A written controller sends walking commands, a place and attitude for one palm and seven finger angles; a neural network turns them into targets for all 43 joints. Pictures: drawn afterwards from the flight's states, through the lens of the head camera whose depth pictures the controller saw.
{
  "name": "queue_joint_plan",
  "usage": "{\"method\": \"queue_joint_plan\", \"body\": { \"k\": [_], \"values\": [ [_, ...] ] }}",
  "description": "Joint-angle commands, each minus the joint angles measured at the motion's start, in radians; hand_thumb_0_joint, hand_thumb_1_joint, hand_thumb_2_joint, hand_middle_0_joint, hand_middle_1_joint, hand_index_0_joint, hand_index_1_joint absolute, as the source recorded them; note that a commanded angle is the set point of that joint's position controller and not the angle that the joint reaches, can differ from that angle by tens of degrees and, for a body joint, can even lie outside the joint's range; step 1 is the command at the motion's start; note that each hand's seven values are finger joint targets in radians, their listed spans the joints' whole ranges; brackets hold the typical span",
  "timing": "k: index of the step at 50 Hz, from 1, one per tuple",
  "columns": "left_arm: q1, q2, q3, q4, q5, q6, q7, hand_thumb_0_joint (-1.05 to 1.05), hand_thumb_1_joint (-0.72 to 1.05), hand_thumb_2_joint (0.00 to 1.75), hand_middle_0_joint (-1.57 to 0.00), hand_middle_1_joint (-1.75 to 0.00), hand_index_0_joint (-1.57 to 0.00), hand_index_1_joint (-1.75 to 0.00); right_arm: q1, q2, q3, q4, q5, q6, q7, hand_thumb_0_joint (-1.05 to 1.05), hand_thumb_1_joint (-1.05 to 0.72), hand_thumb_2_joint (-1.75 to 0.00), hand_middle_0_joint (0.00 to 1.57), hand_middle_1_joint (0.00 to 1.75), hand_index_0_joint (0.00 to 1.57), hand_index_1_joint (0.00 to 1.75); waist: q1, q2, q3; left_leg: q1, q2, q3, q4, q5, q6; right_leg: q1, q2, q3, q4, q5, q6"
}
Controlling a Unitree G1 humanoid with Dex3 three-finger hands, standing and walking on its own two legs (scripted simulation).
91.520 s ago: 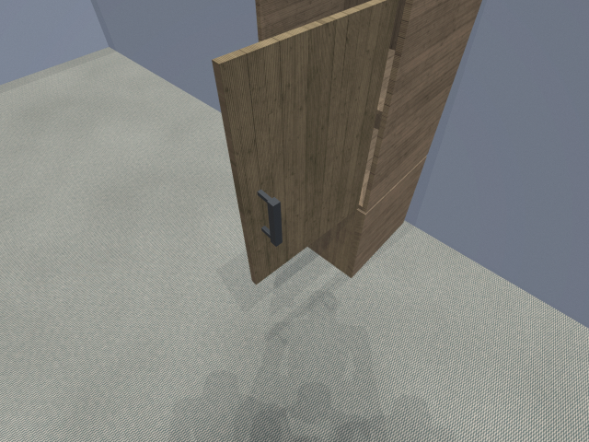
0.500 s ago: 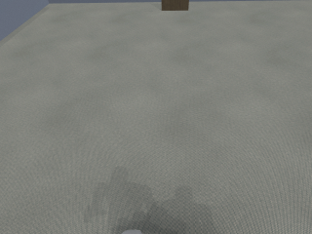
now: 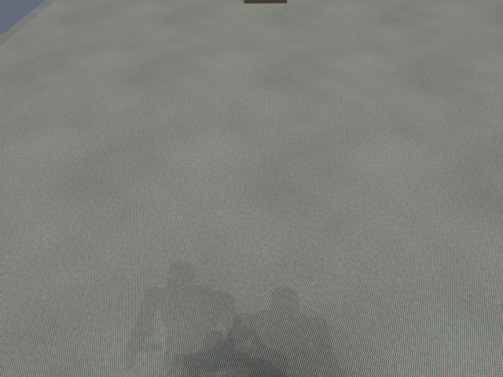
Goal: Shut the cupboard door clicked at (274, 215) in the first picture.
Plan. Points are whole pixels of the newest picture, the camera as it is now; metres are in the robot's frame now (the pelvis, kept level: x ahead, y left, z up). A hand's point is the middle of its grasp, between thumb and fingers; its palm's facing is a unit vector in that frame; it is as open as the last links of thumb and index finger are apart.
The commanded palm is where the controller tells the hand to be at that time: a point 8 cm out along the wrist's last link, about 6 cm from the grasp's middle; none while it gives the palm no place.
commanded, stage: relax the arm and regain balance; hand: left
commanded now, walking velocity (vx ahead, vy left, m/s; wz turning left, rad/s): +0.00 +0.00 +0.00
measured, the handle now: out of the picture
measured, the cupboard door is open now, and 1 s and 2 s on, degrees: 0 0 0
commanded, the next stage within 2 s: stand and wait in 0.10 s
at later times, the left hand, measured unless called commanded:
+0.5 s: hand out of the picture +0.01 +0.22 -0.17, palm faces -0.05 -0.95 -0.29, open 16.7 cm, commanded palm none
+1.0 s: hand out of the picture +0.01 +0.18 -0.17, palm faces -0.01 -0.98 -0.21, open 16.5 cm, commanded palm none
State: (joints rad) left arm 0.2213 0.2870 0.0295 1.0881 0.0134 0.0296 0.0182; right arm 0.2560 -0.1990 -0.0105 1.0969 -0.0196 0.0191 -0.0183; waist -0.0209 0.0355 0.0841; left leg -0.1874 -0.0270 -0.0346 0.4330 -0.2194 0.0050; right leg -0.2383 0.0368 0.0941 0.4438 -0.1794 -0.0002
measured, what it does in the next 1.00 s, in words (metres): stands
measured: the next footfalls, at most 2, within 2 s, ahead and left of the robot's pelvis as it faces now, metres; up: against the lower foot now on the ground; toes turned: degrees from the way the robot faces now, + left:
none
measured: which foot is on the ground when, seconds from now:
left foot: down 0.00-1.00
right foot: down 0.00-1.00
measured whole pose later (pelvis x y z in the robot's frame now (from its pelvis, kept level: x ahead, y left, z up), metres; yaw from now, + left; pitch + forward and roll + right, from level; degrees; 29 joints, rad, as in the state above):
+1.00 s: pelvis +0.05 +0.00 +0.00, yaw +0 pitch -1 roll +0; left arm 0.29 0.17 -0.02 1.18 0.02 0.00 0.04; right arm 0.22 -0.16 0.01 1.16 -0.01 0.00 -0.04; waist 0.01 0.00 0.08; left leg -0.09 -0.02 -0.04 0.37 -0.25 0.01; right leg -0.15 0.04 0.09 0.41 -0.23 -0.01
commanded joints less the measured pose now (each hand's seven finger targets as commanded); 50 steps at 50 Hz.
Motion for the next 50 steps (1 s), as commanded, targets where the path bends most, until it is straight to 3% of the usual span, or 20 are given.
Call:
{"method": "queue_joint_plan", "body": {
  "k": [1,4,8,15,18,21,30,50],
  "values": [
    [-0.021,0.096,0.008,-0.039,-0.005,-0.022,0.006,0.0,-0.5,0.3,-0.15,-0.3,-0.15,-0.3,0.07,-0.125,-0.015,-0.001,0.001,-0.014,-0.003,0.0,-0.9,-0.9,0.2,0.3,0.2,0.3,0.006,-0.054,0.022,-0.041,0.09,-0.117,-0.141,-0.099,0.034,-0.033,-0.085,0.107,-0.137,-0.23,-0.004],
    [-0.005,0.091,0.004,-0.022,-0.004,-0.026,0.007,0.0,-0.5,0.3,-0.15,-0.3,-0.15,-0.3,0.055,-0.133,-0.016,0.006,0.004,-0.019,-0.004,0.0,-0.9,-0.9,0.2,0.3,0.2,0.3,0.012,-0.022,0.004,-0.032,0.096,-0.118,-0.154,-0.09,0.034,-0.015,-0.086,0.096,-0.122,-0.182,-0.005],
    [0.002,0.089,-0.004,-0.002,-0.007,-0.033,0.008,0.0,-0.5,0.3,-0.15,-0.3,-0.15,-0.3,0.048,-0.132,-0.012,0.014,0.006,-0.026,-0.005,0.0,-0.9,-0.9,0.2,0.3,0.2,0.3,0.014,-0.035,-0.028,-0.007,0.099,-0.113,-0.154,-0.023,0.031,0.02,-0.096,0.082,-0.111,-0.102,-0.004],
    [0.005,0.082,-0.016,0.022,-0.009,-0.037,0.015,0.0,-0.5,0.3,-0.15,-0.3,-0.15,-0.3,0.042,-0.122,-0.004,0.031,0.011,-0.022,-0.007,0.0,-0.9,-0.9,0.2,0.3,0.2,0.3,0.008,-0.027,-0.005,0.026,0.105,-0.091,-0.15,0.044,0.023,0.017,-0.103,0.077,-0.119,-0.055,-0.003],
    [0.015,0.076,-0.018,0.032,-0.009,-0.039,0.015,0.0,-0.5,0.3,-0.15,-0.3,-0.15,-0.3,0.035,-0.123,-0.002,0.033,0.011,-0.024,-0.008,0.0,-0.9,-0.9,0.2,0.3,0.2,0.3,0.009,-0.019,-0.019,0.039,0.106,-0.086,-0.149,0.063,0.022,0.032,-0.103,0.075,-0.117,-0.027,-0.001],
    [0.024,0.07,-0.021,0.039,-0.009,-0.042,0.018,0.0,-0.5,0.3,-0.15,-0.3,-0.15,-0.3,0.029,-0.116,-0.002,0.032,0.013,-0.024,-0.01,0.0,-0.9,-0.9,0.2,0.3,0.2,0.3,0.009,-0.051,-0.027,0.057,0.105,-0.079,-0.134,0.116,0.022,0.038,-0.105,0.075,-0.115,0.015,0.0],
    [0.05,0.04,-0.026,0.052,-0.01,-0.044,0.024,0.0,-0.5,0.3,-0.15,-0.3,-0.15,-0.3,0.022,-0.098,0.002,0.036,0.015,-0.027,-0.016,0.0,-0.9,-0.9,0.2,0.3,0.2,0.3,0.01,-0.035,-0.032,0.084,0.113,-0.066,-0.123,0.206,0.02,0.059,-0.107,0.062,-0.097,0.112,0.003],
    [0.108,-0.008,-0.022,0.064,-0.01,-0.049,0.03,0.0,-0.5,0.3,-0.15,-0.3,-0.15,-0.3,0.054,-0.059,0.003,0.047,0.016,-0.029,-0.027,0.0,-0.9,-0.9,0.2,0.3,0.2,0.3,0.014,-0.046,-0.017,0.085,0.109,-0.057,-0.102,0.223,0.019,0.077,-0.106,0.057,-0.091,0.161,-0.006]
  ]
}}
